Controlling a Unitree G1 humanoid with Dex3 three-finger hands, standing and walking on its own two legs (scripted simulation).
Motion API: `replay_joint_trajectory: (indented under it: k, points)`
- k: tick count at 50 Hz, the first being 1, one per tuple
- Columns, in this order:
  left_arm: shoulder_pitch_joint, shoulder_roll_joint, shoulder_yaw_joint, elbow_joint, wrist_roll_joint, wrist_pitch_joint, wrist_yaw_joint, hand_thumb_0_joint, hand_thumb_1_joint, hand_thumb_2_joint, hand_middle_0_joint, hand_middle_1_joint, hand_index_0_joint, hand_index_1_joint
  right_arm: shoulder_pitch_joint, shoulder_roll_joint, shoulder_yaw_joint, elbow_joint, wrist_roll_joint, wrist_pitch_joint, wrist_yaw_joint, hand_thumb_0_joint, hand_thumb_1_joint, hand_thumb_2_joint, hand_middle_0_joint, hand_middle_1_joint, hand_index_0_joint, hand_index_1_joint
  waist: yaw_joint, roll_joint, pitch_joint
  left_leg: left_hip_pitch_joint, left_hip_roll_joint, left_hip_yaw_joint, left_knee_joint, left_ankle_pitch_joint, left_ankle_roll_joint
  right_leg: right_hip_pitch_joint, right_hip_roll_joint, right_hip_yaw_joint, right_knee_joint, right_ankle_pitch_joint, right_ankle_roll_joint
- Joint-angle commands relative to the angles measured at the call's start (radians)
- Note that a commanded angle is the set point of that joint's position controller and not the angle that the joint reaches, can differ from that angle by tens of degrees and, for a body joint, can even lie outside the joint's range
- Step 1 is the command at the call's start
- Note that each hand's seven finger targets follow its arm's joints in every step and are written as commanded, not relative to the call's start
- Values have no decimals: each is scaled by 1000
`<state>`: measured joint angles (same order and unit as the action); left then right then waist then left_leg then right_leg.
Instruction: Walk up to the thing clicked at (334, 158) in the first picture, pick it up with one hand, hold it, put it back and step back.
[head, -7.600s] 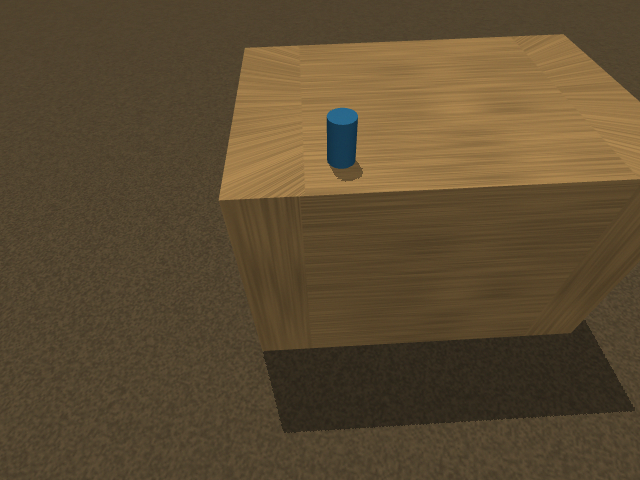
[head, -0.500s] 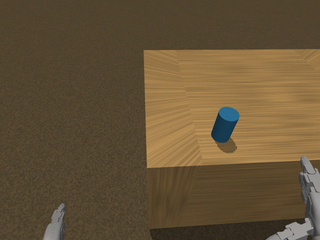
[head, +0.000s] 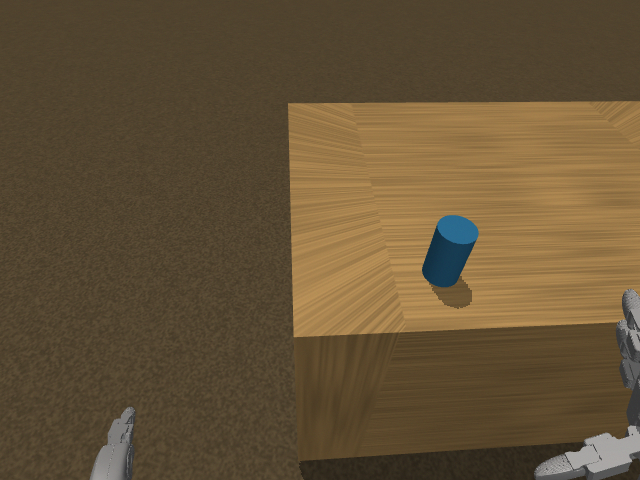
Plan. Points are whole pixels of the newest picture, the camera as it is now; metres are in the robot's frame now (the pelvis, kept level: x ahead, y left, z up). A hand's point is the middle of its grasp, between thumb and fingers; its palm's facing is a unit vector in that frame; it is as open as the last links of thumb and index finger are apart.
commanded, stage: go down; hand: right
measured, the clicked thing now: (448, 252) +0.47 -0.21 -0.02
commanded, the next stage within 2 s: none
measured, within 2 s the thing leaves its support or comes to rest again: neither
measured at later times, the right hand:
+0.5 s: hand (612, 308) +0.28 -0.32 +0.10, palm faces +0.21 +0.97 -0.07, open 17.6 cm
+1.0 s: hand (625, 264) +0.34 -0.36 +0.11, palm faces +0.19 +0.98 -0.01, open 17.6 cm
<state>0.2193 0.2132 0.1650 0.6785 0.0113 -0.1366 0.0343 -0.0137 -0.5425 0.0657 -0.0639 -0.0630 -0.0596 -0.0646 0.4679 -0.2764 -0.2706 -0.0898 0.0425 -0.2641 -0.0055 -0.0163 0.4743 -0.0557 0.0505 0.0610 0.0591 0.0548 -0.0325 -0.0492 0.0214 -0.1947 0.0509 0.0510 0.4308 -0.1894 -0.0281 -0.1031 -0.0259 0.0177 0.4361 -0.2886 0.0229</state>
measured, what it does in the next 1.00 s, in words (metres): stands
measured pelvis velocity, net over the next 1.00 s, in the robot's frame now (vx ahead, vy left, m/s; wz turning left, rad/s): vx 0.00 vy -0.01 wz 0.00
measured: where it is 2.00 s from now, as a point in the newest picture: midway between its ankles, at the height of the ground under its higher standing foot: outside the picture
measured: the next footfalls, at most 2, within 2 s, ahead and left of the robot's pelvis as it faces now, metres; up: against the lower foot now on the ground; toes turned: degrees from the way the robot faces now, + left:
none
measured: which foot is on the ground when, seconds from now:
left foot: down 0.00-1.00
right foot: down 0.00-1.00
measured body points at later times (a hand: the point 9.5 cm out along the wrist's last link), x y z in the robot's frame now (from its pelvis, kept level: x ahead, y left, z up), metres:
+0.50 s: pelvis +0.00 +0.00 +0.00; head +0.00 +0.00 +0.45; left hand +0.15 +0.26 -0.09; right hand +0.26 -0.37 +0.11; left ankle +0.03 +0.14 -0.74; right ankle -0.03 -0.13 -0.74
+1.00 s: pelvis +0.00 -0.01 -0.01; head +0.03 -0.02 +0.44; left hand +0.15 +0.25 -0.08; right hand +0.32 -0.41 +0.11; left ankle +0.03 +0.14 -0.74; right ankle -0.03 -0.13 -0.74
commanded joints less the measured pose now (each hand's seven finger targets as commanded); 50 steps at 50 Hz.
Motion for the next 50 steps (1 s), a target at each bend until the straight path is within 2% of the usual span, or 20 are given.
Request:
replay_joint_trajectory:
  k: [1,4,9,10,11,13,15,16,19,21,24,26,28,29,32,39,45,47,49,50]
  points:
    - [-99,147,47,-158,-1,-38,15,0,-547,43,-54,-49,-50,-52,-127,-190,-153,-145,25,-73,6,0,489,-52,41,51,50,51,12,67,-75,72,-36,31,-49,103,10,-85,36,-28,-68,168,-31]
    - [-97,145,37,-126,-3,-34,23,0,-547,44,-54,-48,-50,-51,-197,-194,-155,-115,50,-73,40,0,524,-53,35,54,48,54,23,34,-57,59,-39,33,-45,97,15,-96,34,-22,-75,156,-27]
    - [-125,120,-2,-73,-13,-39,42,0,-551,46,-55,-46,-51,-50,-385,-282,-225,-44,100,-75,110,0,551,-61,28,57,43,57,28,-15,-81,57,-33,19,-48,74,16,-109,39,-18,-71,117,-27]
    - [-143,107,-22,-85,-18,-38,49,0,-545,40,-55,-48,-53,-49,-423,-298,-238,10,115,-69,131,0,541,-57,30,55,43,55,34,-5,-74,46,-31,17,-53,67,14,-114,42,-19,-65,107,-30]
    - [-181,154,-3,-136,-19,-49,61,0,-546,41,-55,-47,-53,-48,-461,-310,-253,40,136,-65,153,0,550,-59,28,56,43,56,36,23,-101,55,-31,18,-51,74,13,-110,40,-13,-62,114,-31]
    - [-145,129,-33,-92,-27,-50,75,0,-548,40,-54,-46,-52,-47,-524,-346,-279,106,176,-54,209,0,548,-56,30,55,45,55,35,2,-113,54,-29,17,-44,100,13,-105,40,-13,-55,138,-29]
    - [-122,162,-17,-66,-32,-55,92,0,-538,33,-52,-46,-54,-43,-574,-388,-300,201,207,-35,265,0,574,-54,27,57,42,57,35,-7,-145,55,-31,24,-28,137,18,-103,35,-6,-50,181,-26]
    - [-113,120,-61,-52,-33,-55,93,0,-540,32,-52,-47,-54,-44,-602,-390,-295,231,221,-26,296,0,548,-46,35,52,46,52,31,-39,-153,56,-26,19,-25,150,19,-102,39,-10,-42,195,-25]
    - [-117,142,-68,-65,-38,-76,107,0,-540,34,-51,-48,-53,-45,-685,-433,-318,337,264,-3,373,0,582,-45,29,54,42,54,42,-15,-158,36,-27,21,-21,137,20,-120,32,-5,-39,182,-26]
    - [-139,132,-99,-88,-38,-92,111,0,-543,37,-50,-48,-51,-47,-752,-457,-326,385,286,1,412,0,601,-45,26,56,39,56,37,-1,-178,43,-27,22,-21,126,21,-136,31,-1,-34,172,-28]
    - [-131,193,-63,-105,-39,-105,129,0,-543,37,-51,-53,-54,-50,-817,-538,-369,479,307,8,460,0,611,-50,20,58,35,58,43,17,-245,45,-21,13,-8,169,19,-123,33,-1,-10,207,-34]
    - [-109,163,-99,-91,-40,-110,131,0,-542,37,-53,-55,-56,-51,-883,-542,-357,515,318,6,491,0,611,-57,17,60,33,60,44,-3,-229,25,-26,14,3,165,22,-137,28,2,-7,210,-32]
    - [-128,173,-104,-115,-41,-117,134,0,-543,39,-53,-55,-56,-52,-913,-601,-385,552,318,6,502,0,611,-55,18,61,33,61,27,-29,-251,35,-32,20,13,175,30,-143,22,9,-3,252,-24]
    - [-120,207,-74,-120,-39,-117,140,0,-546,42,-54,-55,-55,-53,-933,-599,-376,577,316,10,507,0,611,-62,11,64,29,64,40,-33,-260,28,-35,18,14,169,32,-144,18,12,-2,259,-22]
    - [-82,161,-121,-86,-36,-118,138,0,-544,41,-54,-56,-56,-54,-986,-633,-376,621,301,11,521,0,611,-59,19,60,33,60,33,-74,-252,7,-41,14,28,169,38,-161,13,11,16,298,-16]
    - [-116,160,-144,-104,-29,-134,147,0,-547,42,-56,-57,-57,-56,-1100,-726,-390,676,284,-6,543,0,583,-59,27,58,36,58,52,-89,-296,-6,-37,-2,38,151,37,-204,20,7,41,220,-25]
    - [-44,183,-141,-121,-22,-131,156,0,-554,47,-57,-58,-56,-59,-1114,-757,-400,782,281,8,556,0,538,-55,37,52,42,52,62,-84,-321,-13,-39,0,56,193,36,-214,20,9,72,283,-21]
    - [-41,220,-108,-141,-20,-137,160,0,-558,51,-57,-55,-54,-58,-1166,-780,-396,771,273,8,556,0,558,-60,34,55,41,55,74,-110,-338,-47,-46,4,65,177,41,-199,10,16,73,298,-13]
    - [-45,177,-153,-166,-22,-138,156,0,-554,49,-58,-58,-57,-60,-1185,-779,-391,787,269,6,564,0,548,-59,36,54,42,54,76,-93,-353,-52,-49,5,69,188,39,-191,9,17,89,315,-13]
    - [-49,190,-143,-182,-23,-142,156,0,-562,54,-58,-56,-54,-60,-1181,-791,-401,804,270,5,566,0,537,-59,39,53,44,53,73,-82,-365,-32,-46,5,74,209,38,-202,11,16,95,332,-14]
